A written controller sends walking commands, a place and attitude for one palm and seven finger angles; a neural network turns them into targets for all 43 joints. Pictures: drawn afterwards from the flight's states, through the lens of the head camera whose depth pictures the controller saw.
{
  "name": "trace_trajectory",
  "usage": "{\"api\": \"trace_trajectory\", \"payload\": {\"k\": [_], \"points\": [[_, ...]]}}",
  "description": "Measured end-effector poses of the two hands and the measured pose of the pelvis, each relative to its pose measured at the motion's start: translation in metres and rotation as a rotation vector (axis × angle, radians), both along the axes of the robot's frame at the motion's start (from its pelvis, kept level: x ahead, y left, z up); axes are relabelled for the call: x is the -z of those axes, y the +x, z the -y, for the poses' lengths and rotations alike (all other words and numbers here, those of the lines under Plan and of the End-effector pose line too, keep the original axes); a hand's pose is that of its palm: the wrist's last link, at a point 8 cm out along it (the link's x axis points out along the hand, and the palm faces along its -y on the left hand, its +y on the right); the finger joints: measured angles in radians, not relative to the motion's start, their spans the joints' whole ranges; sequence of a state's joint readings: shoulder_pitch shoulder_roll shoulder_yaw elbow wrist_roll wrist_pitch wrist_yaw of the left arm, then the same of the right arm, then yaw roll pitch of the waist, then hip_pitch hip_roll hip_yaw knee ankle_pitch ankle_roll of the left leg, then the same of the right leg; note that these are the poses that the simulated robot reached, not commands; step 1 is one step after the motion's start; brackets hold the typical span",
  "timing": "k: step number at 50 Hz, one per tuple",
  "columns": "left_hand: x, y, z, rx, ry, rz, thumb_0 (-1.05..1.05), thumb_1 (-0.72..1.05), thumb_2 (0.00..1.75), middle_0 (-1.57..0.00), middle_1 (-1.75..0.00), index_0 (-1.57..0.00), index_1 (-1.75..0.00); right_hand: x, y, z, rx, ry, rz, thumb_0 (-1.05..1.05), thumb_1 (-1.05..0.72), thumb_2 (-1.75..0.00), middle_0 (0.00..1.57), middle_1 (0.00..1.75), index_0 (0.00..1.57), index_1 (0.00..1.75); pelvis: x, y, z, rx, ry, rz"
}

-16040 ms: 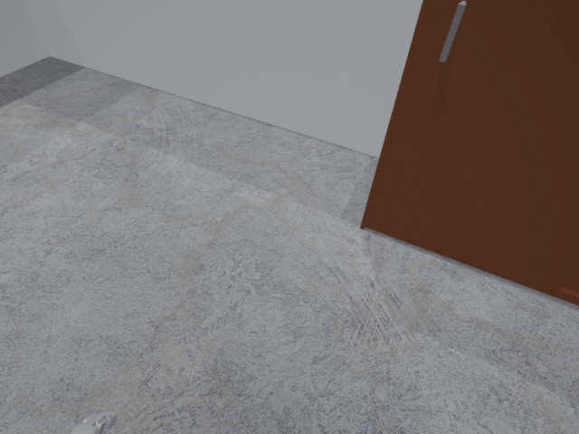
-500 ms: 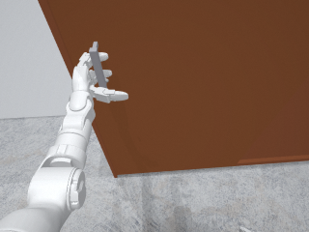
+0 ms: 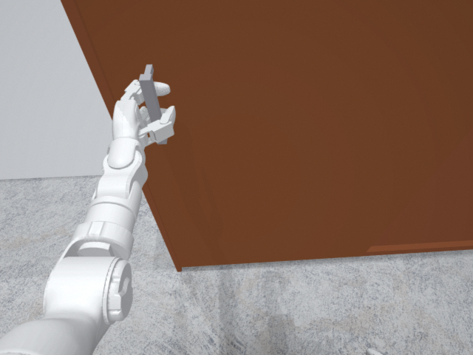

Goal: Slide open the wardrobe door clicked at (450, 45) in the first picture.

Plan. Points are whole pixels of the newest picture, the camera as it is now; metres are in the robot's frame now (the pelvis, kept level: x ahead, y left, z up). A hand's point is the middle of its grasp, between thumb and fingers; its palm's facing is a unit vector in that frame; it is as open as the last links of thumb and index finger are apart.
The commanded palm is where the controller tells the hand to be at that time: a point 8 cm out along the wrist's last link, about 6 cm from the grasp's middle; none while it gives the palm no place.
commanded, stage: grip the handle and tug to test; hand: left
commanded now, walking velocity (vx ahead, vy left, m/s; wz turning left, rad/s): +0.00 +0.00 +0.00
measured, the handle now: (156, 106) +0.52 +0.15 +0.14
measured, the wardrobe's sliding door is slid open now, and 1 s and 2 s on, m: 0.00 0.00 0.00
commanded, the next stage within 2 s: tug the door sideways, standing still in 0.78 s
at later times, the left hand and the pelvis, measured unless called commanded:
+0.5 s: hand (166, 122) +0.47 +0.12 +0.15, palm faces +0.10 -1.00 +0.00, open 5.4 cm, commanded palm +0.42 +0.16 +0.14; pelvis +0.00 +0.00 +0.00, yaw -1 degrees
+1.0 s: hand (166, 123) +0.46 +0.12 +0.15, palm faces +0.08 -1.00 +0.00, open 5.7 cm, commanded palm +0.44 +0.16 +0.14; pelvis +0.05 +0.01 +0.01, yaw -1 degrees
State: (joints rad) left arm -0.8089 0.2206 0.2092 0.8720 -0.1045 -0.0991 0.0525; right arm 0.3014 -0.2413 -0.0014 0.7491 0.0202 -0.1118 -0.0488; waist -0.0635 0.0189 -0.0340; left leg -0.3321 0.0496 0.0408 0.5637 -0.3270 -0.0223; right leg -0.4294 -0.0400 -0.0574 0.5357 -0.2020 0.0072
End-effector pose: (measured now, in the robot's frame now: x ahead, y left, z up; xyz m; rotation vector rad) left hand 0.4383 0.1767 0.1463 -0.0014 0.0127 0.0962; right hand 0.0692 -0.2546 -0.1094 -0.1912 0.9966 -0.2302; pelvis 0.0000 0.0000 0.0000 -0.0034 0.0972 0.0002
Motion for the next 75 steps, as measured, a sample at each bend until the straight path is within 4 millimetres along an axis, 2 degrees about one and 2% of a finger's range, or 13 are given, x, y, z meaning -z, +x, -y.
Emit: {"api": "trace_trajectory", "payload": {"k": [5, 23, 30, 38, 48, 53, 57, 60, 64, 75], "points": [[0.0, 0.002, 0.0, 0.005, -0.003, -0.002, 0.01, 0.76, 0.84, -0.39, -1.35, -0.4, -1.36, 0.0, 0.001, 0.0, -0.006, -0.004, -0.004, 0.01, -0.9, -0.9, 0.2, 0.3, 0.2, 0.3, 0.001, -0.001, 0.0, -0.002, 0.0, -0.004], [0.0, 0.001, 0.001, -0.002, 0.002, 0.005, 0.01, 0.78, 0.82, -0.36, -1.38, -0.37, -1.39, 0.002, -0.011, -0.001, 0.013, 0.008, -0.014, 0.01, -0.9, -0.9, 0.2, 0.3, 0.2, 0.3, 0.001, -0.001, -0.001, 0.006, 0.0, -0.006], [0.001, 0.001, 0.002, 0.002, 0.001, 0.011, 0.01, 0.79, 0.8, -0.34, -1.39, -0.34, -1.39, 0.0, -0.005, -0.002, 0.031, 0.014, -0.004, 0.01, -0.9, -0.9, 0.2, 0.3, 0.2, 0.3, -0.001, 0.007, -0.002, 0.017, -0.002, -0.003], [0.001, -0.001, 0.003, -0.001, 0.001, 0.009, 0.01, 0.8, 0.8, -0.3, -1.38, -0.3, -1.38, -0.005, 0.022, -0.004, 0.026, 0.023, 0.028, 0.01, -0.9, -0.9, 0.2, 0.3, 0.2, 0.3, -0.004, 0.022, -0.004, 0.022, -0.008, -0.003], [0.0, -0.003, 0.003, 0.012, -0.005, 0.002, 0.01, 0.8, 0.82, -0.26, -1.35, -0.27, -1.35, -0.016, 0.079, -0.011, -0.01, 0.026, 0.1, 0.01, -0.9, -0.9, 0.2, 0.3, 0.2, 0.3, -0.008, 0.046, -0.005, 0.022, -0.012, 0.007], [-0.001, 0.001, 0.002, 0.008, 0.005, -0.017, 0.02, 0.78, 0.83, -0.33, -1.37, -0.33, -1.37, -0.015, 0.102, -0.015, -0.063, 0.009, 0.092, 0.01, -0.9, -0.9, 0.2, 0.3, 0.2, 0.3, -0.006, 0.048, -0.005, -0.009, -0.017, 0.013], [-0.002, 0.001, 0.002, -0.013, 0.001, -0.033, 0.02, 0.76, 0.84, -0.35, -1.37, -0.37, -1.38, -0.014, 0.11, -0.02, -0.089, 0.014, 0.092, 0.01, -0.9, -0.9, 0.2, 0.3, 0.2, 0.3, -0.006, 0.045, -0.005, -0.024, -0.016, 0.011], [-0.003, 0.001, 0.004, -0.031, 0.002, -0.041, 0.02, 0.77, 0.85, -0.34, -1.37, -0.37, -1.39, -0.012, 0.108, -0.024, -0.099, 0.026, 0.092, 0.01, -0.91, -0.9, 0.2, 0.3, 0.2, 0.3, -0.006, 0.041, -0.005, -0.031, -0.013, 0.01], [-0.002, 0.0, 0.006, -0.048, 0.014, -0.036, 0.02, 0.78, 0.85, -0.34, -1.38, -0.34, -1.39, -0.006, 0.095, -0.027, -0.103, 0.04, 0.077, 0.0, -0.9, -0.9, 0.2, 0.3, 0.2, 0.3, -0.004, 0.035, -0.005, -0.037, -0.013, 0.01], [-0.002, -0.001, 0.009, -0.07, 0.036, -0.031, 0.01, 0.81, 0.83, -0.3, -1.38, -0.27, -1.4, 0.011, 0.031, -0.022, -0.083, 0.051, -0.05, 0.01, -0.9, -0.9, 0.2, 0.3, 0.2, 0.3, -0.001, 0.017, -0.002, -0.047, -0.009, 0.007]]}}
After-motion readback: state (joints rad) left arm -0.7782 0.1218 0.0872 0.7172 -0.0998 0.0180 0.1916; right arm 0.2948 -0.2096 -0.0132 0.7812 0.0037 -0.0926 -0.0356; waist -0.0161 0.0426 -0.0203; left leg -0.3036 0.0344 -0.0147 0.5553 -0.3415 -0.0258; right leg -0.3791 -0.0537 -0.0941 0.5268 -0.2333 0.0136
